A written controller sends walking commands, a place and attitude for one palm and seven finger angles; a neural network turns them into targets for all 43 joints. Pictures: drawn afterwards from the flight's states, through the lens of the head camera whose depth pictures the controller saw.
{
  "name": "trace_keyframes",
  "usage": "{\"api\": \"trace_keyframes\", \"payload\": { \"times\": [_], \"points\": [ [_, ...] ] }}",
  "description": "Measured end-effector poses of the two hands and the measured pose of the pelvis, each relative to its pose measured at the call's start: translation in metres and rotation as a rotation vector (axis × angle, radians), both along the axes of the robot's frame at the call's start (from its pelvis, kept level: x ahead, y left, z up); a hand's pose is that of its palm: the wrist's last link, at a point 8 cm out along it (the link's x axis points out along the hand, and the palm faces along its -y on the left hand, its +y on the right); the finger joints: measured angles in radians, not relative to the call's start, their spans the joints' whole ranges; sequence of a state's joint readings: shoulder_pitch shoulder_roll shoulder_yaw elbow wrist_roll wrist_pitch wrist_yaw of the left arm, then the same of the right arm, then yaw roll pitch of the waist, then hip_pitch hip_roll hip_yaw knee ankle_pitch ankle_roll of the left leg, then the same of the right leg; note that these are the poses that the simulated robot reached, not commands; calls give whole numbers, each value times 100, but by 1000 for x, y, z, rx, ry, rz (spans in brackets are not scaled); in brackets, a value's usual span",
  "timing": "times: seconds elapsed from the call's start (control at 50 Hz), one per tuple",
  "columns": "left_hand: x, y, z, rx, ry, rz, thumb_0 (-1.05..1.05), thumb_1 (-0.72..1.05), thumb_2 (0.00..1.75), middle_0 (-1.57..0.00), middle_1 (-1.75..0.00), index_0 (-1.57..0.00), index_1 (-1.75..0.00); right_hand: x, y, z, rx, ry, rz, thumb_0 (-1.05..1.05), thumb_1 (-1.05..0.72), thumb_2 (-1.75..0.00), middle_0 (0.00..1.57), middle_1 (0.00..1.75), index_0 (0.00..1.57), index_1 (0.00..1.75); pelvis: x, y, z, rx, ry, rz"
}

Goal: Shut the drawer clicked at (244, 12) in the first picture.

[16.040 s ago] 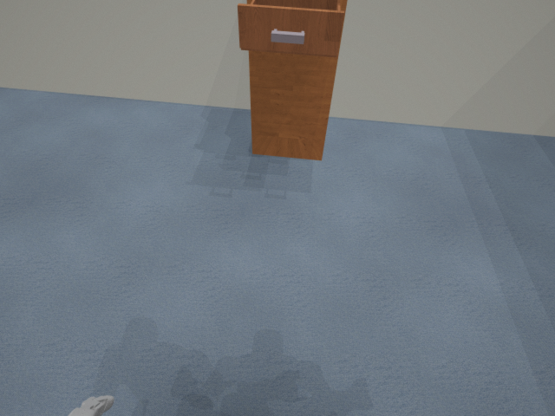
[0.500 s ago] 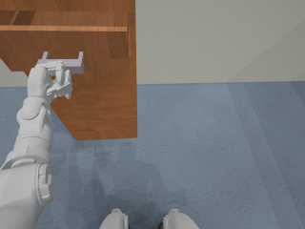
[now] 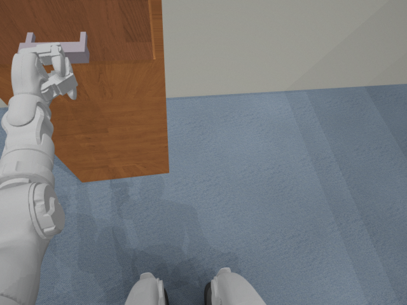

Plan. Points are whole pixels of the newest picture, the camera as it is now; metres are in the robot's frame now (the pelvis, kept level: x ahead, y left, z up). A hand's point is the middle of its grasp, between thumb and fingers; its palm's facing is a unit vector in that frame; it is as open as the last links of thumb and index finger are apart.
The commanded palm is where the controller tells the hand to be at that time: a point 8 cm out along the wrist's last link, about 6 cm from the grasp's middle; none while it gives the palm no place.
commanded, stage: push the drawer shut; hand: left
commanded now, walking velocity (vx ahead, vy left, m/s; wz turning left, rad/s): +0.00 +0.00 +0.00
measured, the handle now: (56, 45) +0.61 +0.23 +0.09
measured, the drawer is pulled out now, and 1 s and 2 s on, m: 0.01 0.00 0.00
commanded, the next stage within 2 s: pull the fist back off the drawer in 0.34 s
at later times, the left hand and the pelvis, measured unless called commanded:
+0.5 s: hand (63, 72) +0.54 +0.21 +0.09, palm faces +0.06 -1.00 -0.04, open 3.2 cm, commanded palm +0.55 +0.23 +0.09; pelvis -0.01 +0.00 -0.01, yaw +1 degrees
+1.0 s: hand (72, 74) +0.53 +0.19 +0.09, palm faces +0.07 -1.00 -0.01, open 3.3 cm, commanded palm +0.49 +0.23 +0.09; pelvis +0.00 +0.00 +0.00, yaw -1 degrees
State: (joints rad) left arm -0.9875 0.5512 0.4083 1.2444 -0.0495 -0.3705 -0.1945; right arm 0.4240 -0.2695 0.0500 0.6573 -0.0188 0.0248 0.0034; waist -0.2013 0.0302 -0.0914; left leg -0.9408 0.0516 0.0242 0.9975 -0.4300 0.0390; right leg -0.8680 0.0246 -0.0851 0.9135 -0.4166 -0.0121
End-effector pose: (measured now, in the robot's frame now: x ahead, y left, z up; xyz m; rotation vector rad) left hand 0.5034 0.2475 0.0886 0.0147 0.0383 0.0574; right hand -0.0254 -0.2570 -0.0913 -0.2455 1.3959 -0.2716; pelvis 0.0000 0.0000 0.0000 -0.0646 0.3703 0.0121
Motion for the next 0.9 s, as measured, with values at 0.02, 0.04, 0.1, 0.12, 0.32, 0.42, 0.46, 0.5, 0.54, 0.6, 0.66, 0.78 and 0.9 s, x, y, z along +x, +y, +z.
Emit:
{"api": "trace_keyframes", "payload": {
  "times": [0.02, 0.04, 0.1, 0.12, 0.32, 0.42, 0.46, 0.5, 0.54, 0.6, 0.66, 0.78, 0.9],
  "points": [
    [2, 0, 0, 0, 1, 1, 3, 79, 91, -140, -159, -140, -160, -1, 1, 0, 0, 7, -1, 0, -90, -90, 20, 30, 20, 30, 1, 0, 0, -1, 2, 0],
    [4, 0, 0, 0, 1, 1, 3, 79, 91, -140, -159, -140, -160, -3, 1, 1, 0, 13, -4, 0, -90, -90, 20, 30, 20, 30, 1, 1, 0, -2, 5, 0],
    [7, 2, 0, 2, -1, -2, 3, 77, 92, -139, -159, -140, -160, -6, 3, 2, 0, 31, -7, 0, -90, -90, 20, 30, 20, 30, 2, 2, 0, -4, 11, 0],
    [7, 3, -1, 3, 0, -1, 3, 75, 92, -139, -159, -140, -160, -7, 4, 2, 2, 37, -5, 0, -90, -90, 20, 30, 20, 30, 3, 2, 0, -5, 12, 2],
    [10, 12, -1, 12, 15, 6, 0, 64, 91, -140, -159, -140, -160, -11, 3, 2, -15, 49, 13, 0, -90, -90, 20, 30, 20, 30, -4, 2, -4, -18, 24, 20],
    [11, 14, 0, 18, 10, 6, 2, 61, 91, -140, -159, -140, -160, -15, 0, 1, -29, 51, 29, 0, -90, -90, 20, 30, 20, 30, -10, 2, -8, -23, 35, 28],
    [11, 14, 0, 19, 10, 5, 2, 61, 92, -140, -159, -140, -160, -18, 0, 1, -34, 52, 33, 0, -90, -90, 20, 30, 20, 30, -12, 2, -9, -24, 39, 29],
    [12, 14, 0, 19, 12, 3, 2, 60, 92, -140, -159, -140, -160, -20, -1, 1, -37, 53, 38, 0, -90, -90, 20, 30, 20, 30, -15, 2, -10, -26, 42, 30],
    [12, 14, 1, 19, 14, 3, 2, 60, 92, -140, -159, -140, -160, -23, -1, 1, -39, 54, 40, 0, -90, -90, 20, 30, 20, 30, -16, 2, -11, -27, 44, 31],
    [11, 13, 1, 18, 16, 6, 2, 61, 92, -140, -159, -140, -160, -27, 0, 1, -37, 56, 41, 0, -90, -90, 20, 30, 20, 30, -19, 2, -11, -27, 45, 31],
    [10, 11, 1, 16, 15, 8, 3, 63, 93, -140, -159, -140, -160, -31, 1, 0, -31, 60, 39, 0, -90, -90, 20, 30, 20, 30, -20, 2, -12, -27, 44, 30],
    [8, 6, 0, 10, 13, 8, 3, 69, 93, -140, -159, -140, -160, -34, 4, 0, -14, 61, 28, 0, -90, -90, 20, 30, 20, 30, -19, 2, -11, -24, 37, 22],
    [5, 0, 0, 3, 4, 11, 3, 77, 92, -140, -159, -140, -160, -28, 7, 1, 6, 43, 5, 0, -90, -90, 20, 30, 20, 30, -13, 2, -6, -16, 23, 5]
  ]
}}
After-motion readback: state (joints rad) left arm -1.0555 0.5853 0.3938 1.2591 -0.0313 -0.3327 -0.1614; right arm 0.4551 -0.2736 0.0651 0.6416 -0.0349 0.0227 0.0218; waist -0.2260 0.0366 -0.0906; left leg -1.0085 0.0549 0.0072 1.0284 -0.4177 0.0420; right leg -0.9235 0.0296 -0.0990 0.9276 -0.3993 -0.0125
